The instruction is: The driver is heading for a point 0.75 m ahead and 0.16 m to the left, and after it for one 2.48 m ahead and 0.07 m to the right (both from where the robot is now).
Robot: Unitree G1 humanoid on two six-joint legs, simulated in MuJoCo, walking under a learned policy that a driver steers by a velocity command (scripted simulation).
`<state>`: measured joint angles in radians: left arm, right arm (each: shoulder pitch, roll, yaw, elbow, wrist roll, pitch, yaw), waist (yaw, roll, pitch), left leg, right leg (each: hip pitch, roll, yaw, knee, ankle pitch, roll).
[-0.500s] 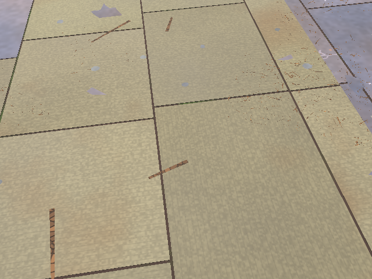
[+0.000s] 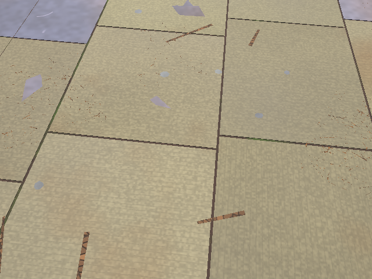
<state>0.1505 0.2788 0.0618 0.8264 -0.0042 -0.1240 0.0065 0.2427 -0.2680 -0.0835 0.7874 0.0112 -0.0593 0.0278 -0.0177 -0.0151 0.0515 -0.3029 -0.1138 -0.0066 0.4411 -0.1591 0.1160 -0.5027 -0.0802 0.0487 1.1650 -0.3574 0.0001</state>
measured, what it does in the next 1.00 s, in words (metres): walks ahead, turning left: right foot, then left foot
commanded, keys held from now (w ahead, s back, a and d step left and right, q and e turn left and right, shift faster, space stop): w+q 0.94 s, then w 0.02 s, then w+e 0.04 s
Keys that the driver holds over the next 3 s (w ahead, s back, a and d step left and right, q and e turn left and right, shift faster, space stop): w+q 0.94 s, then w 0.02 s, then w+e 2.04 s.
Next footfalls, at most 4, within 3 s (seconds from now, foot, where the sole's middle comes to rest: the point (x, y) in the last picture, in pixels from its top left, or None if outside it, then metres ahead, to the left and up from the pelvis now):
0.32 right None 0.38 -0.13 -0.77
0.84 left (125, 258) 0.53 0.22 -0.77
1.38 right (135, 166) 0.92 0.21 -0.77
1.84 left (73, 136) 1.08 0.51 -0.77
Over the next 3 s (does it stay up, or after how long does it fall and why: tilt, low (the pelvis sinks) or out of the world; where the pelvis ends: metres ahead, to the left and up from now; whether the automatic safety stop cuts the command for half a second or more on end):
stays up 1.58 0.32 0.00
